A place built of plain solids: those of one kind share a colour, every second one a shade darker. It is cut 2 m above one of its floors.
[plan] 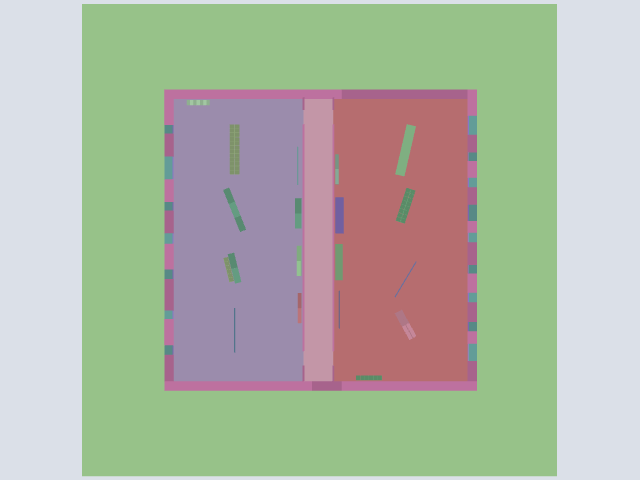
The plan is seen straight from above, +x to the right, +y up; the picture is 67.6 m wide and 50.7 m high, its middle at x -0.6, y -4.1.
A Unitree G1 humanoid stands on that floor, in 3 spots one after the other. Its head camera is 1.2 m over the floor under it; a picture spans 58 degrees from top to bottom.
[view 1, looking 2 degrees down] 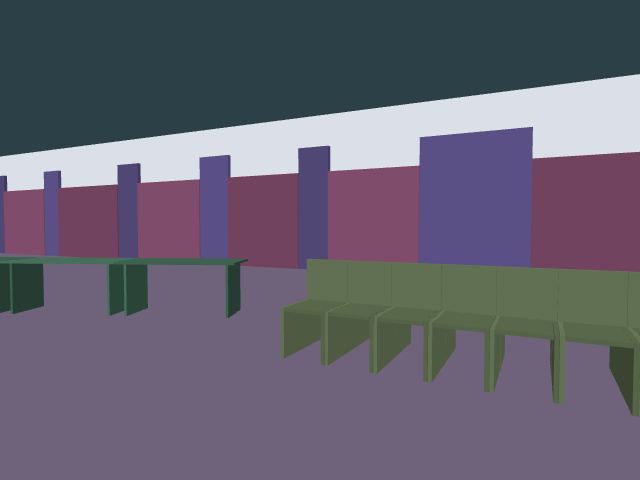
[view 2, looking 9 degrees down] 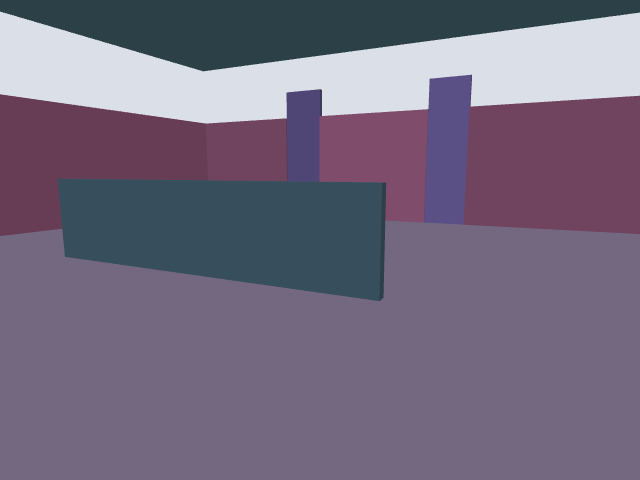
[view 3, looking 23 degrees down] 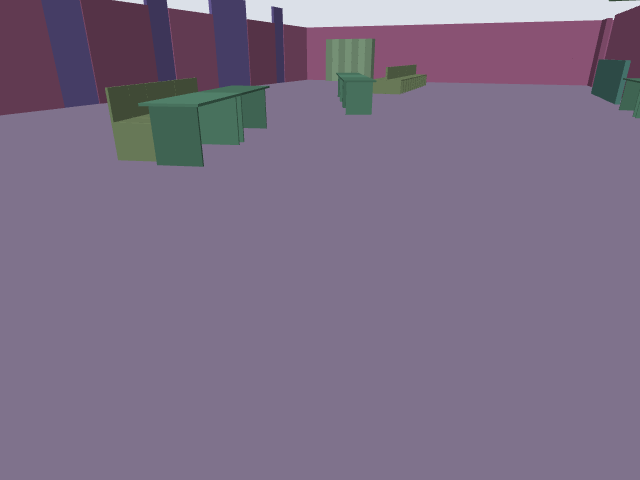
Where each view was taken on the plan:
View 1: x -5.82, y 4.89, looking -153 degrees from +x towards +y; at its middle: door_leaf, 11.51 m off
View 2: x -5.82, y -10.01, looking -153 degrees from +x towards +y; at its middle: rail_bars_sto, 4.25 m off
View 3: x -5.82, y -12.61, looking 112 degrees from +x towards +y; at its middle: floor_store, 3.07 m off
